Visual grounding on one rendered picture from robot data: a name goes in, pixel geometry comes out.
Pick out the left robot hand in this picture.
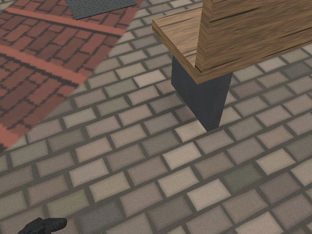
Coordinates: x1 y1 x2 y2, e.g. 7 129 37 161
18 217 67 234

